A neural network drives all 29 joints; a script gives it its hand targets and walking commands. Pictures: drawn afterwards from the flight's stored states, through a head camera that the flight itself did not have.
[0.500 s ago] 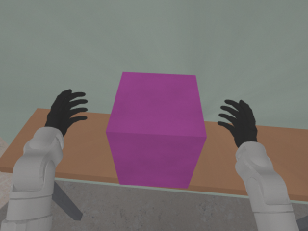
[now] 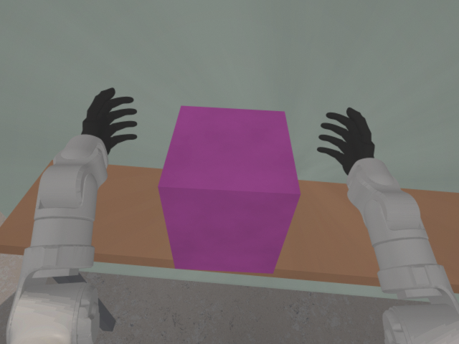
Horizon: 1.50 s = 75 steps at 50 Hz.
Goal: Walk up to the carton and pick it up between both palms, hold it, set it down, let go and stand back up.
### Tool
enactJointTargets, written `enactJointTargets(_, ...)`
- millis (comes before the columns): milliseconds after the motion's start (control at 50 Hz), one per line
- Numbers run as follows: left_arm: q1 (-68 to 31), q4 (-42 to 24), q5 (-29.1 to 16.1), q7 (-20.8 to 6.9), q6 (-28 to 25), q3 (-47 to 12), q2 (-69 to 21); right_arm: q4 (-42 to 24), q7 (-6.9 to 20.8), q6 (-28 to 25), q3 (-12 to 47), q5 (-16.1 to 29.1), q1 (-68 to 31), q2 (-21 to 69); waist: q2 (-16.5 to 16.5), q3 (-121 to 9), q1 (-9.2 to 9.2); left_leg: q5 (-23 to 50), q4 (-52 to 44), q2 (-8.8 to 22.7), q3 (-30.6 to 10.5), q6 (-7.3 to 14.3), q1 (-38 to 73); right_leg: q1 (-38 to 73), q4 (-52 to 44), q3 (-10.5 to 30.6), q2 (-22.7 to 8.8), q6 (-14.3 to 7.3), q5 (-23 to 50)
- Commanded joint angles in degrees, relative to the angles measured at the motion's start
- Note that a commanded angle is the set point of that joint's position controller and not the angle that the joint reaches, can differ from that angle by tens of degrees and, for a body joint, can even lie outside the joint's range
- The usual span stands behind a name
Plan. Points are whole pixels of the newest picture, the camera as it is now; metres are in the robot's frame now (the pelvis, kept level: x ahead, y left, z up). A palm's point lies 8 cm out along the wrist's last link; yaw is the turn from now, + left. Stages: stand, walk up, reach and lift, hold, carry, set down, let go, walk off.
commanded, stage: reach and lift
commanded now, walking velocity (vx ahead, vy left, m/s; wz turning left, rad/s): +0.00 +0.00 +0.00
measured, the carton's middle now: (228, 192) +0.40 +0.00 +0.06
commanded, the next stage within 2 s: none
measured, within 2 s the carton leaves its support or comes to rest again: neither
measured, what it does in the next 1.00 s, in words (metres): stands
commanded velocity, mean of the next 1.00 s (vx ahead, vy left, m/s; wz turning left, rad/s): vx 0.00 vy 0.00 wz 0.00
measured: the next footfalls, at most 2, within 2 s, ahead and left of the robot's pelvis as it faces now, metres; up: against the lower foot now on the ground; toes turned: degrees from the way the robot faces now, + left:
none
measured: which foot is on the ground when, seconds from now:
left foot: down 0.00-1.00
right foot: down 0.00-1.00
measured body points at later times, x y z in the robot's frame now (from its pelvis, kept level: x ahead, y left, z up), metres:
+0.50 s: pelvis +0.02 +0.00 +0.00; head +0.01 +0.02 +0.45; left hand +0.46 +0.20 +0.22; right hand +0.44 -0.21 +0.20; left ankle -0.01 +0.12 -0.75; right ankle +0.02 -0.12 -0.75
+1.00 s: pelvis +0.00 +0.01 +0.00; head +0.01 +0.02 +0.45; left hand +0.44 +0.19 +0.14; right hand +0.42 -0.18 +0.13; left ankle -0.01 +0.12 -0.75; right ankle +0.02 -0.12 -0.75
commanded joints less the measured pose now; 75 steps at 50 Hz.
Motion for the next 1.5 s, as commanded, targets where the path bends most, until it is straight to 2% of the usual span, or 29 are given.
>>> enactJointTargets(0,-24.1,1.9,-0.6,-0.7,-3.2,1.0,10.4,0.4,-0.6,-0.9,-0.9,0.4,-24.7,-8.3,0.9,-18.6,0.07,8.0,-4.3,-2.2,0.4,-0.2,-3.5,14.2,0.0,0.4,1.3,1.6,12.0)
enactJointTargets(60,-28.5,6.0,-2.3,-1.2,-5.0,-1.4,11.4,2.6,-1.1,-1.8,-1.2,0.4,-28.7,-7.5,1.8,-20.1,-0.69,7.0,-3.7,-2.7,0.7,0.1,-6.0,14.4,0.0,0.8,0.8,1.7,11.0)
enactJointTargets(100,-30.6,6.7,-3.4,-1.2,-6.5,-1.4,12.5,1.3,-1.3,-3.0,-2.0,-0.3,-31.4,-8.5,1.2,-22.2,-1.16,8.0,-3.2,-2.6,0.5,0.2,-5.5,14.0,0.5,0.1,1.0,1.8,12.4)
enactJointTargets(160,-35.2,5.9,-4.2,-0.7,-8.3,-3.1,12.6,-0.1,-1.5,-4.8,-3.5,-1.3,-35.7,-9.0,1.6,-28.8,-1.31,12.9,-0.8,-3.1,0.1,-0.7,-1.6,12.7,1.2,-0.5,1.4,1.5,15.9)
enactJointTargets(180,-36.3,7.2,-4.2,-0.6,-8.6,-3.7,12.4,2.1,-1.4,-4.7,-4.1,-1.2,-36.6,-9.1,3.3,-28.7,-1.62,14.3,-0.7,-3.0,-0.3,-1.2,-0.9,12.3,1.1,-0.5,1.5,1.1,16.1)
enactJointTargets(240,-37.0,9.2,-3.8,-0.2,-8.4,-3.8,13.2,6.9,-1.2,-5.1,-3.7,-1.0,-36.0,-9.0,4.7,-30.6,-2.19,19.4,1.7,-2.9,-0.5,-2.6,3.0,10.8,1.2,-1.2,2.2,1.0,19.8)
enactJointTargets(260,-37.2,10.4,-3.3,-0.3,-8.2,-3.2,13.5,8.5,-1.3,-5.0,-2.9,-0.7,-36.2,-9.3,3.7,-30.2,-2.03,20.4,1.9,-3.1,-0.7,-2.7,3.5,11.0,1.3,-1.3,2.3,1.1,21.6)
enactJointTargets(300,-35.8,13.2,-2.0,-0.6,-7.5,-3.4,12.7,13.3,-1.1,-4.6,-1.5,0.8,-34.9,-9.2,4.2,-28.3,-2.07,22.0,2.0,-3.0,-0.6,-3.2,3.1,11.9,1.3,-1.3,2.2,1.3,23.6)
enactJointTargets(380,-32.8,15.3,-0.5,-1.2,-6.8,-3.4,10.6,17.4,-0.9,-4.8,1.2,2.9,-33.9,-8.6,4.0,-25.3,-1.23,25.8,1.7,-2.9,-0.6,-3.8,2.8,13.1,0.6,-0.9,2.6,1.3,26.3)
enactJointTargets(440,-30.4,16.2,1.2,-1.9,-7.0,-2.9,9.8,18.2,-0.9,-5.9,2.3,2.9,-32.0,-8.6,4.2,-23.4,-1.33,25.6,1.3,-2.8,-0.2,-3.7,1.9,13.8,0.0,-0.9,2.5,1.4,26.0)
enactJointTargets(480,-29.1,14.5,2.1,-1.8,-8.1,-2.2,9.8,15.7,-0.7,-7.4,2.0,2.6,-31.9,-8.5,3.1,-23.4,-0.36,25.1,0.9,-2.6,-0.1,-3.6,1.5,13.3,0.1,-1.1,2.7,1.4,24.0)
enactJointTargets(520,-30.0,12.6,1.6,-1.4,-9.6,-3.1,9.7,12.8,-0.3,-8.8,1.2,1.6,-33.7,-8.2,2.7,-24.6,-0.18,25.2,1.5,-2.7,-0.5,-3.5,1.1,11.1,0.2,-1.4,2.9,1.2,22.7)
enactJointTargets(560,-31.6,10.4,1.4,-0.8,-11.4,-3.5,9.4,10.8,-0.2,-10.1,-0.5,-0.2,-34.2,-7.9,3.9,-25.4,-0.82,24.1,2.1,-2.8,-0.3,-4.0,1.9,10.4,0.6,-1.9,2.7,1.0,22.0)
enactJointTargets(600,-32.6,9.1,0.0,-0.2,-13.6,-4.5,8.7,8.4,-0.1,-11.9,-1.4,-1.2,-35.3,-7.8,2.9,-28.4,-1.11,24.5,2.7,-2.8,-0.3,-4.0,3.6,9.5,1.2,-2.6,2.8,1.2,22.4)
enactJointTargets(640,-32.7,9.9,-0.1,0.1,-14.9,-5.0,8.3,8.9,0.1,-12.9,-1.6,-1.6,-35.2,-7.2,4.2,-30.3,-0.52,24.5,3.5,-2.9,-0.4,-3.7,3.6,9.4,1.9,-2.1,2.5,1.0,23.1)
enactJointTargets(680,-32.6,10.5,0.6,0.6,-16.2,-4.9,8.2,10.5,0.2,-13.5,-2.7,-2.3,-33.4,-6.3,4.3,-30.9,-0.82,22.8,3.5,-2.8,0.0,-3.4,3.2,8.5,2.4,-2.2,2.4,1.3,22.1)
enactJointTargets(760,-31.5,15.9,0.8,0.5,-17.8,-4.6,6.0,14.7,-0.1,-13.6,-2.3,-3.9,-32.5,-4.4,2.6,-29.3,-0.68,18.7,2.7,-2.7,0.0,-2.9,1.3,8.4,2.3,-2.1,2.2,1.5,19.5)
enactJointTargets(840,-31.1,18.8,1.9,0.6,-20.0,-5.2,4.1,19.0,-0.6,-14.5,-1.7,-4.7,-31.0,-2.2,4.4,-28.4,-0.44,17.0,2.1,-2.4,0.2,-2.6,0.6,7.9,1.9,-1.7,1.9,1.1,16.4)
enactJointTargets(900,-30.1,21.8,3.0,0.7,-21.6,-4.8,3.4,19.3,-1.2,-15.8,-2.2,-6.6,-31.1,-1.2,3.3,-27.7,-0.23,18.2,2.3,-2.4,0.2,-3.0,-0.4,7.4,2.2,-1.9,2.1,1.0,16.8)
enactJointTargets(960,-31.0,23.3,3.4,1.0,-23.3,-5.2,2.3,20.8,-1.8,-17.3,-2.8,-7.9,-31.5,0.3,3.8,-26.4,-0.10,17.7,2.7,-2.5,0.8,-3.5,-0.3,6.9,2.0,-2.4,2.3,1.1,14.7)
enactJointTargets(1020,-32.8,21.5,4.2,2.0,-25.5,-4.9,1.4,18.8,-2.1,-19.3,-3.8,-9.4,-33.1,1.1,5.4,-29.2,0.68,17.5,3.1,-2.7,1.3,-3.9,0.2,5.2,2.4,-2.8,2.3,0.7,13.8)
enactJointTargets(1060,-34.0,22.2,3.4,2.6,-26.7,-5.7,1.5,18.4,-2.2,-20.4,-4.9,-10.5,-35.4,1.7,4.4,-28.9,0.78,16.1,2.8,-2.5,0.7,-3.7,-1.3,4.1,2.7,-2.7,2.2,0.6,12.2)
enactJointTargets(1100,-35.3,23.6,2.9,3.0,-27.3,-6.5,0.7,19.8,-2.1,-20.5,-5.0,-10.6,-35.4,1.9,5.5,-31.2,0.71,15.9,3.1,-2.2,1.0,-3.9,0.0,4.2,2.7,-3.0,2.2,0.4,10.9)
enactJointTargets(1140,-35.1,25.7,2.8,3.2,-27.9,-7.2,0.1,21.7,-2.2,-20.7,-4.5,-11.4,-35.1,2.8,3.8,-30.8,0.35,16.0,3.5,-2.2,1.1,-3.8,0.6,3.5,2.7,-3.3,2.5,0.6,11.3)
enactJointTargets(1220,-33.5,30.0,3.7,3.0,-28.6,-6.3,-2.3,25.9,-2.5,-20.3,-3.0,-11.1,-34.3,4.9,3.4,-27.4,0.93,16.8,3.8,-2.4,1.1,-3.8,0.0,4.4,2.5,-2.5,2.0,1.0,11.9)
enactJointTargets(1260,-33.0,31.6,4.4,2.7,-28.7,-4.4,-1.3,27.8,-3.1,-20.1,-2.5,-11.4,-34.0,5.1,1.4,-26.0,1.07,16.7,3.4,-2.5,1.4,-3.4,-1.3,6.0,2.6,-2.1,2.1,1.6,13.1)
enactJointTargets(1300,-33.4,32.8,5.2,2.5,-28.9,-4.2,-1.8,29.5,-3.9,-20.2,-2.5,-10.4,-34.5,6.3,1.2,-25.0,1.66,15.9,2.7,-2.8,1.8,-3.2,-3.0,7.3,2.6,-1.6,1.8,2.0,13.8)
enactJointTargets(1400,-32.7,31.0,6.9,2.8,-29.5,-3.1,-3.7,25.9,-5.0,-21.9,-3.1,-11.3,-35.0,7.1,2.2,-26.5,1.74,19.1,3.4,-2.8,2.1,-3.9,-1.5,7.7,2.3,-1.7,2.2,1.4,14.9)
enactJointTargets(1480,-34.2,25.1,7.5,3.6,-29.8,-3.1,-4.3,23.5,-5.2,-22.3,-3.0,-11.3,-35.6,9.5,3.2,-30.9,2.36,20.5,3.6,-3.5,2.6,-3.2,-1.7,8.1,2.8,-1.3,2.1,1.5,17.2)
